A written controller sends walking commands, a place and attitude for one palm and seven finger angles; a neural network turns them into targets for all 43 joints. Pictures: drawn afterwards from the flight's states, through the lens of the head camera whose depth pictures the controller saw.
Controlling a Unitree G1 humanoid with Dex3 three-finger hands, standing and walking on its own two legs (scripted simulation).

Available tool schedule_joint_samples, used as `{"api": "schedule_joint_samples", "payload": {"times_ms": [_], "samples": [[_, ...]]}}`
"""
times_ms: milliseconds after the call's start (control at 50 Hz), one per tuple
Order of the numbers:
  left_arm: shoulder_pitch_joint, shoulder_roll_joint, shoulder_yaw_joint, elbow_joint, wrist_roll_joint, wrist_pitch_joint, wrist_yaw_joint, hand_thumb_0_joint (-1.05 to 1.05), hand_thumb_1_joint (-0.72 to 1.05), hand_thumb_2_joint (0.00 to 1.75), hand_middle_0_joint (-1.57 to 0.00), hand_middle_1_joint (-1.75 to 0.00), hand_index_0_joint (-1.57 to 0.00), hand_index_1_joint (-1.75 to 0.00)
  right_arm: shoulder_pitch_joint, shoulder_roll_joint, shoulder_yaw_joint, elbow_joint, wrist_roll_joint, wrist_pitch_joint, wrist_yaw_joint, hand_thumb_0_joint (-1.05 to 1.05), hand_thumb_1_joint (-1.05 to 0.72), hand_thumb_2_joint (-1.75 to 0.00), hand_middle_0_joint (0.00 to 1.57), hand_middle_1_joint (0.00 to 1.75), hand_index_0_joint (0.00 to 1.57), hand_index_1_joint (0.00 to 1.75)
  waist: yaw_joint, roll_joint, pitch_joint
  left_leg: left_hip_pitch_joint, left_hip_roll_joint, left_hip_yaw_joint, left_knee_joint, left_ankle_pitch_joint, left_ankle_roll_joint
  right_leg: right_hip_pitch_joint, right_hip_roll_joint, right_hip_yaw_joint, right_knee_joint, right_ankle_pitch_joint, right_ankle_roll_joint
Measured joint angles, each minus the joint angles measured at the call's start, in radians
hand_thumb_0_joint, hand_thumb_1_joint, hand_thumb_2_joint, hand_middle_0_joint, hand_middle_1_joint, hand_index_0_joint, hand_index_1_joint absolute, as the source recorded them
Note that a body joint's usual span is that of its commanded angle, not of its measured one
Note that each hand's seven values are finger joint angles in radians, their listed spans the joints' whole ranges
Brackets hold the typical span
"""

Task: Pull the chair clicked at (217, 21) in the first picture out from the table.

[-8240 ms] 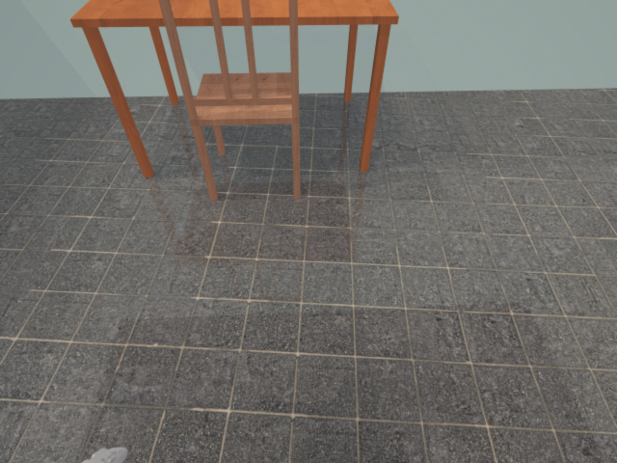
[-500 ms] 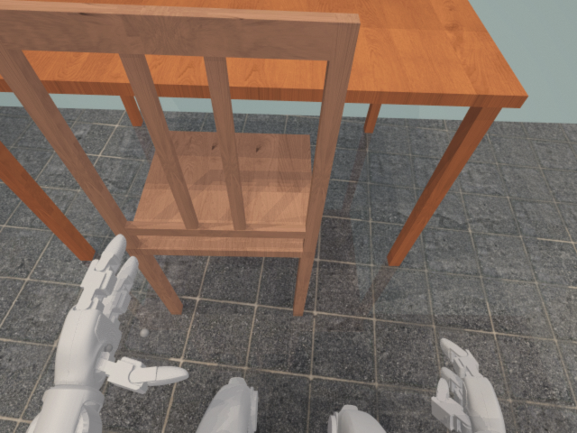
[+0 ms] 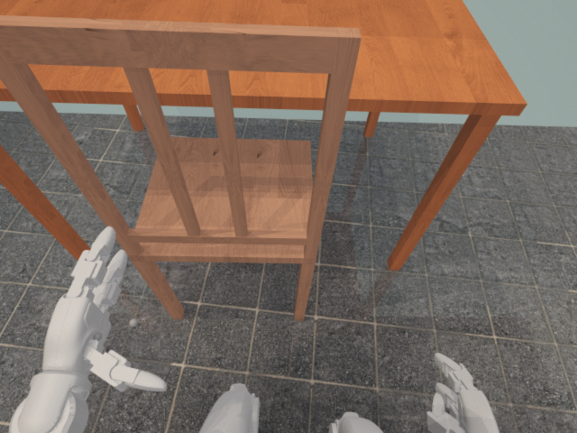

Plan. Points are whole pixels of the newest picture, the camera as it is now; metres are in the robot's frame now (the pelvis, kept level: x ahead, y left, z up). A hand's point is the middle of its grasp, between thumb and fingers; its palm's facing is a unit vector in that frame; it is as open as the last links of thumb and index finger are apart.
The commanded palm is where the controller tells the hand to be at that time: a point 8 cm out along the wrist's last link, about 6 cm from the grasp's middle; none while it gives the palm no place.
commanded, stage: raise the hand toward the chair's back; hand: left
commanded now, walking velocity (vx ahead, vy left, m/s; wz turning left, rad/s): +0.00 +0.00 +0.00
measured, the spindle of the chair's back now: (172, 170) +0.50 +0.22 +0.03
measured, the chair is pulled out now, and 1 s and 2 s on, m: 0.00 0.00 0.00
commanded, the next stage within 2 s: aim the fingers beside a spindle in 0.42 s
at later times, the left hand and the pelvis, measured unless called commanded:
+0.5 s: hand (147, 322) +0.25 +0.19 +0.04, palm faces +0.04 -1.00 -0.05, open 16.9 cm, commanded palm +0.22 +0.25 +0.05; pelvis +0.00 -0.01 +0.00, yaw +0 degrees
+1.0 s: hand (156, 298) +0.28 +0.19 +0.03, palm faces +0.03 -1.00 -0.04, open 16.9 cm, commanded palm +0.27 +0.25 +0.03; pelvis +0.00 -0.01 -0.01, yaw -1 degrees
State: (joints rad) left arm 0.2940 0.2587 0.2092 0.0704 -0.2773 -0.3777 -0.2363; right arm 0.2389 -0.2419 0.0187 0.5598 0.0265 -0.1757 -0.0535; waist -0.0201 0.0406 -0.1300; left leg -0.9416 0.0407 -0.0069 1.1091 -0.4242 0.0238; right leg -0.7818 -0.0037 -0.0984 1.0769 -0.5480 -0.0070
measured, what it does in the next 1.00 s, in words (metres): stands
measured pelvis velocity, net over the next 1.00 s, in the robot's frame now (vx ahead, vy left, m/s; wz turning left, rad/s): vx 0.00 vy -0.01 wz -0.01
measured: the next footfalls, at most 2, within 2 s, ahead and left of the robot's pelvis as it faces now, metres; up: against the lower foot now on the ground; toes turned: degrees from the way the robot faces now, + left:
none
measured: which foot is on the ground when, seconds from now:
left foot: down 0.00-1.00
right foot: down 0.00-1.00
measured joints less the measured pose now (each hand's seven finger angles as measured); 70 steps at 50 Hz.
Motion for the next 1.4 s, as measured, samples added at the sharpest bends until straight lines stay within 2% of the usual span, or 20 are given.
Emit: {"api": "schedule_joint_samples", "payload": {"times_ms": [200, 600, 880, 1260, 1400], "samples": [[0.004, -0.009, -0.005, 0.012, 0.003, -0.021, 0.006, -0.01, -0.49, 0.3, -0.06, -0.08, -0.06, -0.08, 0.003, -0.009, -0.019, 0.008, 0.0, -0.005, 0.003, 0.01, -0.91, -0.9, 0.2, 0.3, 0.2, 0.3, -0.008, -0.002, -0.002, 0.01, 0.003, 0.004, -0.009, -0.001, -0.006, 0.004, 0.003, 0.005, -0.002, -0.003, -0.006], [-0.013, -0.018, -0.005, 0.039, -0.005, -0.036, -0.016, -0.01, -0.49, 0.3, -0.06, -0.08, -0.06, -0.08, -0.023, 0.003, -0.01, 0.01, 0.0, -0.009, 0.0, 0.01, -0.91, -0.9, 0.2, 0.3, 0.2, 0.3, 0.006, 0.001, -0.006, 0.005, 0.007, -0.006, -0.003, -0.002, -0.021, -0.003, 0.008, -0.004, 0.013, -0.013, -0.02], [-0.134, -0.006, 0.018, 0.135, -0.003, -0.041, -0.027, -0.01, -0.49, 0.3, -0.06, -0.08, -0.06, -0.08, -0.021, -0.007, -0.012, 0.027, -0.003, -0.003, 0.002, 0.01, -0.91, -0.9, 0.2, 0.3, 0.2, 0.3, -0.004, -0.004, -0.007, -0.044, 0.011, -0.002, 0.03, -0.01, -0.02, -0.056, 0.01, 0.002, 0.052, -0.022, -0.02], [-0.295, -0.001, 0.023, 0.267, 0.026, -0.056, 0.008, -0.01, -0.49, 0.3, -0.06, -0.08, -0.06, -0.08, -0.01, -0.011, -0.009, 0.038, -0.013, 0.031, 0.014, 0.01, -0.91, -0.9, 0.2, 0.3, 0.2, 0.3, -0.02, -0.01, -0.011, -0.116, 0.011, 0.012, 0.071, -0.021, -0.006, -0.131, 0.007, 0.017, 0.091, -0.028, -0.007], [-0.318, -0.008, 0.015, 0.281, 0.039, -0.063, 0.031, -0.01, -0.49, 0.3, -0.06, -0.08, -0.06, -0.08, -0.01, -0.007, -0.01, 0.031, -0.016, 0.05, 0.026, 0.01, -0.91, -0.9, 0.2, 0.3, 0.2, 0.3, -0.021, -0.009, -0.016, -0.128, 0.011, 0.019, 0.077, -0.025, -0.001, -0.144, 0.005, 0.024, 0.098, -0.029, -0.002]]}}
